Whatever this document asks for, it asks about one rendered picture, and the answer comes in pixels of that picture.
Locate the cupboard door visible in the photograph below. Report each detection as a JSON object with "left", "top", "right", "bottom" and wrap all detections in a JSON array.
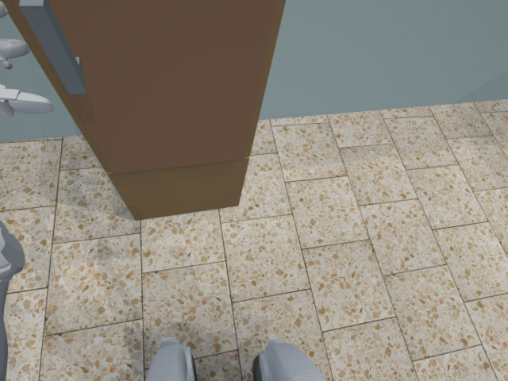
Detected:
[{"left": 12, "top": 0, "right": 277, "bottom": 174}]

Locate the robot left thigh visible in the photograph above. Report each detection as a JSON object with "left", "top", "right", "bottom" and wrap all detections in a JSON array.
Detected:
[{"left": 145, "top": 344, "right": 195, "bottom": 381}]

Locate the robot left upper arm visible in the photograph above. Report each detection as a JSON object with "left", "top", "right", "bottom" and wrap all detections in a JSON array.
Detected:
[{"left": 0, "top": 220, "right": 25, "bottom": 381}]

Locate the handle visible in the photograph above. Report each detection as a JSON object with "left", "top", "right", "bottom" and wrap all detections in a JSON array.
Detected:
[{"left": 19, "top": 0, "right": 87, "bottom": 94}]

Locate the robot left hand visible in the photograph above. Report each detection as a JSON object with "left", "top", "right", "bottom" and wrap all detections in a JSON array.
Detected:
[{"left": 0, "top": 1, "right": 54, "bottom": 117}]

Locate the robot right shin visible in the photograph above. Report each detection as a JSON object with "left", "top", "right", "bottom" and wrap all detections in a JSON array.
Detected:
[{"left": 261, "top": 337, "right": 283, "bottom": 381}]

